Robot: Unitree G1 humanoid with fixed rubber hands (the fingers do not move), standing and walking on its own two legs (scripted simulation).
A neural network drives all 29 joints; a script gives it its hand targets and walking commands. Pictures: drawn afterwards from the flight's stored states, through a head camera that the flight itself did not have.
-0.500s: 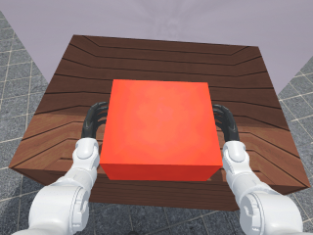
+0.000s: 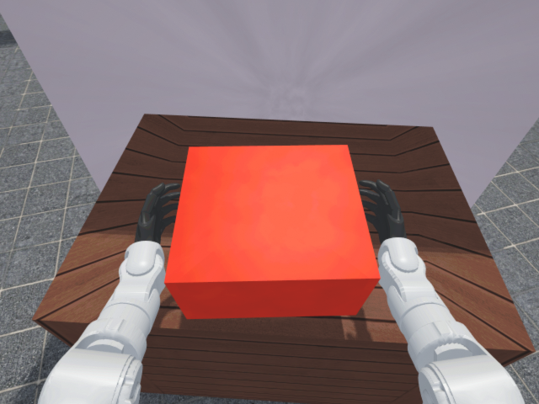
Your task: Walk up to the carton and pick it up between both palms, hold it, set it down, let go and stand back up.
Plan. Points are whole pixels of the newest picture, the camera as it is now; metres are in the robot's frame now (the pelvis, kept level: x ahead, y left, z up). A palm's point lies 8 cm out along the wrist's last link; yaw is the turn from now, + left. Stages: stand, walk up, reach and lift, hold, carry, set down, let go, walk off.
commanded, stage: reach and lift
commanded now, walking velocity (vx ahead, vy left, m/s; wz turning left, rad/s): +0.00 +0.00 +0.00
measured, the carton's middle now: (270, 228) +0.41 +0.00 +0.01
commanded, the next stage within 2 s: hold in 1.72 s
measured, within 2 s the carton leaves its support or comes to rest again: neither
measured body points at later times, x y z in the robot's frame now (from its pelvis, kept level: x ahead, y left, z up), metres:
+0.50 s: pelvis -0.01 -0.01 +0.01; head -0.03 +0.00 +0.46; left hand +0.36 +0.18 +0.11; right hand +0.35 -0.20 +0.11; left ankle +0.01 +0.11 -0.74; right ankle -0.05 -0.11 -0.74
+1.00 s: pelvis -0.01 +0.00 +0.01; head -0.04 +0.01 +0.46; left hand +0.35 +0.18 +0.15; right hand +0.34 -0.20 +0.14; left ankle +0.01 +0.11 -0.74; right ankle -0.05 -0.11 -0.74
